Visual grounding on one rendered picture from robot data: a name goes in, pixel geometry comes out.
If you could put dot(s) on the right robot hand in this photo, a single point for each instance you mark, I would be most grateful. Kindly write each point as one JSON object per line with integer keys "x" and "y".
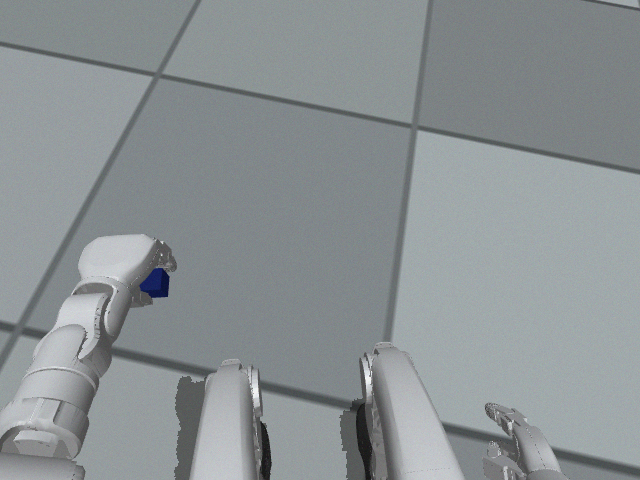
{"x": 530, "y": 452}

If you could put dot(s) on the small box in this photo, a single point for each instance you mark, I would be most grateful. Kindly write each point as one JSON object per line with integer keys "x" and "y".
{"x": 156, "y": 284}

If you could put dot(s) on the left robot hand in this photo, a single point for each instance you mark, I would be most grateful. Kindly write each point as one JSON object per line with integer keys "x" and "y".
{"x": 128, "y": 259}

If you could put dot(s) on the left robot arm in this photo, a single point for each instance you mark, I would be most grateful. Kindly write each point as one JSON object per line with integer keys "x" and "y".
{"x": 44, "y": 426}

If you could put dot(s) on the right robot foot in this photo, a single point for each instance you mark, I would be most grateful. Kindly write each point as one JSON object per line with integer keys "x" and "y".
{"x": 364, "y": 444}

